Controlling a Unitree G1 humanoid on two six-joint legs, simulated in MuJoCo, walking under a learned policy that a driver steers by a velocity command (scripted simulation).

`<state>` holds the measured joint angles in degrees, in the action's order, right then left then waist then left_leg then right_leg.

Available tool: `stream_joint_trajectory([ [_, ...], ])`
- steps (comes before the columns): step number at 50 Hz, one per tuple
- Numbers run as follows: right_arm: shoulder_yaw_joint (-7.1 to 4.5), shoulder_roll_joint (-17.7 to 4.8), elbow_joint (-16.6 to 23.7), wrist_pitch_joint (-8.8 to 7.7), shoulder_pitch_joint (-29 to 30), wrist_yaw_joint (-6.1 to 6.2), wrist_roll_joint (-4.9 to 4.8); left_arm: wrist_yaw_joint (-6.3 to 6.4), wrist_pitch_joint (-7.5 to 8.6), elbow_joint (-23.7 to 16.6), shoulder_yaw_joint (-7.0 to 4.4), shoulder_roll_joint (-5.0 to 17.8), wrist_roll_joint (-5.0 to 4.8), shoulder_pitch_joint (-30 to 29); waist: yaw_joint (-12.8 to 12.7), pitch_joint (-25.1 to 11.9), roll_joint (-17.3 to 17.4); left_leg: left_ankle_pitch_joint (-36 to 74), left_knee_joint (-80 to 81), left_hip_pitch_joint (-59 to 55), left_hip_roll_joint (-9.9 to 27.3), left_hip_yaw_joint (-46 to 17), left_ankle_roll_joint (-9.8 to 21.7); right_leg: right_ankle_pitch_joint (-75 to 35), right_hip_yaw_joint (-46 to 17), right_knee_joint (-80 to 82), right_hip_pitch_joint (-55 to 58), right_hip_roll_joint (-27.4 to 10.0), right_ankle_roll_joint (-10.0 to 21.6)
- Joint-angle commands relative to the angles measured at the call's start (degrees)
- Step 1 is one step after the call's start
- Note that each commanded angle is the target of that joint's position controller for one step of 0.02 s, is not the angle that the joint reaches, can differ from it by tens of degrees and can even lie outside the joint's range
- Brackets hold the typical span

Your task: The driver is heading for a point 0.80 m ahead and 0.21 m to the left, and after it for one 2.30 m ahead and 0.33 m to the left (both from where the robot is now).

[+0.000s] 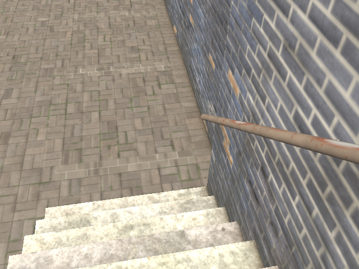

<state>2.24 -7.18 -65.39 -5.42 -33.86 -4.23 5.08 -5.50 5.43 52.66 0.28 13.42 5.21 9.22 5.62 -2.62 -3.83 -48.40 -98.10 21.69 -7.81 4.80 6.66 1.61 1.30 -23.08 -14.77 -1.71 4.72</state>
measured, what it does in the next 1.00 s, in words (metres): goes down: left foot 0.20 m lower, then right foot 0.20 m lower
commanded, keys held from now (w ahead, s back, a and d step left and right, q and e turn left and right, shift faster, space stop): w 0.74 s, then w+q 0.26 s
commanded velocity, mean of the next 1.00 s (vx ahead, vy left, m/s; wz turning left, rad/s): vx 0.50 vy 0.00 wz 0.06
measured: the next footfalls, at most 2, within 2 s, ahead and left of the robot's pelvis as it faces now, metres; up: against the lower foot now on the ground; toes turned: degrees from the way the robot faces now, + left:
left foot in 0.34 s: +0.29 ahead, +0.11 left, -0.20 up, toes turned +3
right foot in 0.86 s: +0.55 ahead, -0.08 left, -0.40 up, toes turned -1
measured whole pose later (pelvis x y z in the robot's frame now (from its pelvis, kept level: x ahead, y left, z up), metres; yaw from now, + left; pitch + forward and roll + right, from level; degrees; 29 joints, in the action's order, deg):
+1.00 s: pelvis +0.53 +0.01 -0.43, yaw +3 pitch +1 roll -1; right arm -0.7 -11.6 -61.4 -4.2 -24.6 -6.6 4.3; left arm -3.4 3.8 61.3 -0.8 13.5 5.8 22.4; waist 1.4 -3.8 -0.6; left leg -22.6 -102.4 44.0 -1.5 -3.4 8.9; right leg 18.3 5.3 -31.3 -14.4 1.9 3.3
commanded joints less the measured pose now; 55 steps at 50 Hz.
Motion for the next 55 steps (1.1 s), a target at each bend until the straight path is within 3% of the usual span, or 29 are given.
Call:
stream_joint_trajectory([
  [1, -3.28, -8.88, 7.38, -0.25, 2.74, -3.98, -1.49, 0.48, -0.97, 9.33, -4.88, 12.93, 0.94, 33.77, -11.98, -9.41, -2.3, 5.98, -23.1, 49.97, 1.85, -7.39, -0.9, -50.36, -14.88, -15.27, 54.74, -16.75, 18.76],
  [3, -2.81, -7.76, 13.63, 0.06, 13.48, -2.13, -1.34, 1.17, -1.27, 7.75, -2.55, 3.83, 0.38, 20.87, -7.61, 3.8, 4.48, 16.82, -10.71, 55.56, 9.17, -10.46, -0.3, -7.81, -24.1, -6.34, 24.72, -21.14, 17.57],
  [4, -1.82, -5.15, 11.96, 0.55, 12.77, -0.87, 1.95, 2.45, 0.03, 5.76, 1.09, -7.16, -0.2, 11.51, -3.23, 7.19, 10.27, 36.3, 15.63, 47.14, 16.04, -14.5, 1.15, -4.09, -14.59, -6.6, 8.55, -15.88, 11.59],
  [5, -1.83, -4.02, 8.68, 0.96, 9.95, -0.88, 1.88, 3.09, 0.28, 4.8, 1.24, -6.67, -2.41, 9.84, -2.24, 10.01, 7.92, 45.89, 28.06, 29.62, 15.79, -9.71, 1.54, -5.9, -8.03, -4.47, -9.99, -11.33, 12.19],
  [7, -0.65, -0.9, 7.61, 1.67, 8.35, -2.45, 1.99, 3.96, 1.44, 6.61, 0.95, -2.0, -0.5, 12.82, -0.76, 7.12, -2.09, 61.54, 26.8, 4.16, 13.56, -4.32, -1.1, -1.92, -3.21, -9.76, -31.99, -4.34, 10.77],
  [10, -0.61, -6.13, 9.74, 0.99, 11.3, -0.75, 1.64, 6.43, 3.86, 5.04, 1.99, -2.95, -0.7, 15.49, -5.21, 4.55, 6.96, 86.31, 55.08, 2.1, 14.93, -7.22, -3.33, 18.51, -2.97, -22.96, -29.36, 0.06, 4.8],
  [15, -2.52, -11.97, 13.22, 2.43, 14.24, -0.83, 1.86, 3.5, 1.49, 3.57, 0.93, 7.02, -0.65, 17.45, -2.57, 8.19, 5.85, 66.99, 69.5, -12.63, 10.9, 1.37, -5.14, 13.87, -13.59, -39.44, -20.71, -5.09, 5.68],
  [16, -3.94, -14.53, 10.99, 2.07, 10.14, -0.57, 0.13, 2.75, -0.25, 5.82, 0.63, 6.97, -1.1, 19.57, -1.87, 8.57, 8.68, 69.32, 89.16, -12.29, 16.34, -6.34, -1.69, 14.57, -18.19, -47.4, -11.41, -6.51, 4.21],
  [17, -4.59, -12.71, 6.43, 1.77, 1.29, 2.86, -7.4, 8.08, -3.79, 7.29, -3.0, 10.04, -6.62, 23.17, -2.64, 2.61, 7.31, 80.98, 82.3, -20.27, 12.7, -0.74, -3.04, 3.66, -4.81, -65.57, -8.64, -1.01, 6.11],
  [18, -7.14, -24.56, 3.36, 0.04, -13.1, 0.88, 0.62, 0.15, -1.39, 10.05, 1.87, -3.3, -0.01, 38.83, -0.98, -15.26, 27.52, 118.05, 58.78, -55.76, 25.82, -10.74, 13.42, 43.36, -8.31, -97.49, -30.22, 7.78, -1.43],
  [19, -9.05, -26.47, 2.06, 0.48, -15.78, -0.51, 0.34, -1.66, -0.45, 6.57, 0.39, -1.65, -3.15, 35.88, 1.3, -14.55, 16.01, 121.27, 56.69, -60.39, 31.87, -21.78, 19.26, 45.9, -7.11, -108.98, -52.23, 10.56, -2.2],
  [20, -9.58, -26.42, 2.5, 1.21, -13.96, -1.0, 3.47, -1.69, -0.66, 1.49, -1.1, 2.97, -5.17, 23.04, 4.89, -7.3, 9.61, 111.8, 58.25, -55.78, 32.53, -21.72, 17.14, 42.63, -5.99, -106.04, -64.62, 7.98, -3.35],
  [21, -8.58, -21.84, 2.97, 1.44, -5.93, -0.67, 2.87, -0.78, -0.55, -2.92, -0.09, 0.67, -4.12, 15.17, 2.18, -1.06, 4.61, 69.73, 64.23, -43.87, 34.15, -27.24, 14.44, 31.73, -7.61, -93.32, -72.73, 0.01, -2.21],
  [22, -5.74, -14.1, 2.01, 1.63, -3.15, -0.35, 1.41, 0.3, -0.59, -1.91, -0.09, 0.62, -3.04, 15.29, -1.82, 4.35, 2.62, 48.77, 68.02, -27.71, 31.15, -26.21, 12.42, 22.73, -9.45, -86.59, -67.81, -3.92, 0.53],
  [23, -2.31, -3.41, 1.28, 1.57, -0.24, 0.49, 3.3, 1.17, -0.77, -0.39, 1.18, -3.04, -1.8, 14.93, -5.59, 11.39, 2.35, 42.87, 70.75, -11.24, 28.55, -23.78, 7.85, 7.42, -12.9, -76.62, -64.05, -8.32, 2.24],
  [25, -0.61, 1.62, 1.6, -1.7, 3.52, 3.22, 0.0, 0.09, -1.55, 2.53, 1.24, -3.13, 0.35, 17.84, -6.56, 13.9, 3.1, 36.49, 73.64, 11.0, 21.4, -15.31, 6.52, -16.52, -7.11, -50.86, -47.85, -7.36, 2.45],
  [27, -0.85, -5.99, 2.02, -4.31, 6.81, 3.44, 0.59, -1.79, -1.44, 2.13, 1.27, -3.18, -0.39, 10.96, -7.15, 8.81, 9.37, 30.0, 71.9, 26.95, 15.55, -11.2, 5.95, -27.44, -2.98, -51.78, -26.87, -5.26, -0.13],
  [33, 0.97, -7.0, 3.0, -4.05, 1.45, 5.15, -0.43, -0.18, -1.45, 0.46, 0.3, 4.21, 2.56, 1.45, -3.56, 7.19, 6.92, 22.07, 56.15, 15.18, 16.24, -16.19, 6.81, -32.84, -2.81, -25.97, -23.84, -1.79, -2.68],
  [37, 0.61, -5.49, -0.09, -1.61, -10.36, 6.04, -2.16, -0.31, -2.01, -3.05, 1.97, 0.95, 1.72, -9.63, 4.65, 10.48, 5.93, 31.98, 47.31, -13.13, 18.51, -28.87, 10.44, -20.63, -4.99, -0.98, -40.58, -3.58, -4.36],
  [39, 0.21, -6.78, -0.58, -1.42, -7.55, 3.73, 0.57, -0.47, -1.71, -1.4, 1.47, 2.45, 2.53, -1.15, -0.78, 7.0, 7.48, 45.4, 41.71, -4.4, 17.89, -30.34, 11.03, -17.92, -2.33, -19.86, -26.39, -1.6, -3.94],
  [41, -0.54, -6.32, 2.13, 0.05, -0.58, 2.96, -1.93, 0.16, -1.56, -1.18, 1.58, 3.15, 0.77, 0.03, -0.76, 9.09, 0.63, 34.23, 36.04, -2.89, 14.09, -28.06, 9.55, -4.01, -3.62, 8.05, -13.91, -2.71, -2.85],
  [42, -1.06, -10.27, -0.52, 0.62, 0.83, 0.55, 2.74, 0.42, -1.33, 4.06, 1.25, 3.86, -0.62, 11.85, -5.6, 7.42, 2.96, 40.74, 27.96, 10.47, 12.71, -26.33, 8.68, -17.27, -1.72, -2.03, 8.52, -2.21, -2.17],
  [44, -3.81, -13.97, -0.32, 0.33, 3.97, -3.64, 0.44, 0.64, -1.14, 11.42, -3.05, 9.46, -1.74, 42.25, -19.92, -0.82, -10.13, 32.15, -9.01, 29.28, 1.33, -13.4, 1.9, -27.02, -3.36, 4.78, 43.48, -6.07, 6.21],
  [45, -4.22, -8.71, -0.01, 0.16, -2.85, -5.04, -1.86, -0.41, -1.48, 9.71, -3.9, 14.6, -1.82, 35.57, -11.5, -9.99, -10.49, 6.26, -23.58, 42.37, -0.59, -8.12, 0.62, -50.24, -10.25, -13.33, 54.11, -17.08, 13.9],
  [47, -2.71, -4.73, 8.14, -0.11, 6.11, -4.44, -2.64, 0.53, -2.01, 10.02, -3.56, 9.91, 0.71, 28.53, -10.76, -6.52, -0.86, 13.36, -20.39, 53.84, 5.61, -9.9, 2.03, -26.69, -17.49, -8.35, 41.64, -23.51, 17.19],
  [49, -2.36, -3.53, 9.16, 0.52, 9.76, -1.88, 0.1, 2.92, -1.25, 8.39, 1.73, -9.19, 1.79, 17.05, -4.72, 6.38, 9.57, 39.0, 9.52, 47.43, 15.66, -17.62, 3.21, -8.11, -12.37, -3.55, 11.01, -20.35, 11.24],
  [51, -3.14, -3.34, 6.59, 0.86, 11.43, -2.54, 0.48, 5.03, 0.48, 6.21, 2.2, -7.4, -0.68, 9.87, -2.57, 9.82, 5.55, 56.26, 30.67, 21.73, 15.65, -8.77, 2.48, -6.83, -0.08, -1.22, -17.09, -10.58, 10.07],
  [53, -2.71, -1.69, 4.45, 0.58, 5.79, -4.29, 2.03, 5.31, 1.26, 8.16, 1.84, -2.14, 0.47, 14.14, -0.58, 6.02, -1.5, 59.71, 21.69, 4.14, 12.07, -3.97, -0.32, -6.56, 1.52, -7.66, -28.42, -8.74, 8.7],
  [55, -1.57, -1.18, 7.8, 0.87, 12.81, -2.33, 2.5, 7.42, 3.44, 9.96, 3.39, -4.9, -0.12, 18.96, -5.17, 6.25, 2.72, 74.39, 43.43, 17.44, 16.73, -9.5, -2.79, 3.58, -1.15, -12.73, -13.59, -9.48, 6.69],
])
Keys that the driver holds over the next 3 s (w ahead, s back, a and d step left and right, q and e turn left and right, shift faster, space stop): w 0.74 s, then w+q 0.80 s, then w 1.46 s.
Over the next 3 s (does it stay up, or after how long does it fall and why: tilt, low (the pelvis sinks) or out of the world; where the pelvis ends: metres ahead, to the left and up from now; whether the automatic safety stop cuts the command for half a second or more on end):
stays up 1.47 0.19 -1.25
